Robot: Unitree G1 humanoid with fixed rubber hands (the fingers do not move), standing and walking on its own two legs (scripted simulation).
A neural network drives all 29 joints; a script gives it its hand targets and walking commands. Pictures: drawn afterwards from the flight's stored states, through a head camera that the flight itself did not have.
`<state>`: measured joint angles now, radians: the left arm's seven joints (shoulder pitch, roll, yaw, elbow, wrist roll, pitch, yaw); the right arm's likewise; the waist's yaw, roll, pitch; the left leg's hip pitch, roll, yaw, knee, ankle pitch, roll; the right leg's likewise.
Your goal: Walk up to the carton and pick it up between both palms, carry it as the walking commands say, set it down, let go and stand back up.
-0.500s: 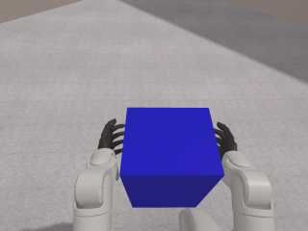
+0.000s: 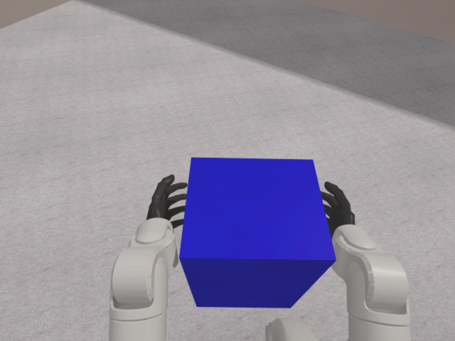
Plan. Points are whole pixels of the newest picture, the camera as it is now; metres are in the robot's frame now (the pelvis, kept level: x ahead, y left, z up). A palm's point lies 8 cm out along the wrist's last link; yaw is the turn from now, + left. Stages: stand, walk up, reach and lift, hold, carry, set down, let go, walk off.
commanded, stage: carry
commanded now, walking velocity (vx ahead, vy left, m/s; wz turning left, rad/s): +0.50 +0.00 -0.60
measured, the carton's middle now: (247, 242) +0.27 +0.00 +0.00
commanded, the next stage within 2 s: none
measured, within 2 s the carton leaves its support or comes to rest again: neither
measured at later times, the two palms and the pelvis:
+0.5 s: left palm (207, 124) +0.53 +0.09 +0.05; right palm (334, 146) +0.48 -0.19 +0.05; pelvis +0.25 -0.01 -0.03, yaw -9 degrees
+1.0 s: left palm (274, 72) +0.76 -0.08 +0.05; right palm (379, 101) +0.65 -0.34 +0.06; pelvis +0.47 -0.11 -0.05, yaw -24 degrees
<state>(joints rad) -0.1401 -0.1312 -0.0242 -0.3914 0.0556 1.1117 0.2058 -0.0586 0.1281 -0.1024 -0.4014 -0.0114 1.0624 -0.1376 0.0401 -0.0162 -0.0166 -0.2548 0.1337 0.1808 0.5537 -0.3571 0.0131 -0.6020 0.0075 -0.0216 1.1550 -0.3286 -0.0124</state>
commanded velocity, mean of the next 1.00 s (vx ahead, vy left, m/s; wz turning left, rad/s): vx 0.50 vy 0.00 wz -0.60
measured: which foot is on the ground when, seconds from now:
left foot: down 0.00-0.30, up 0.32-0.52, down 0.54-0.98, up 1.00-1.00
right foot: up 0.00-0.30, down 0.32-0.54, up 0.56-0.98, down 1.00-1.00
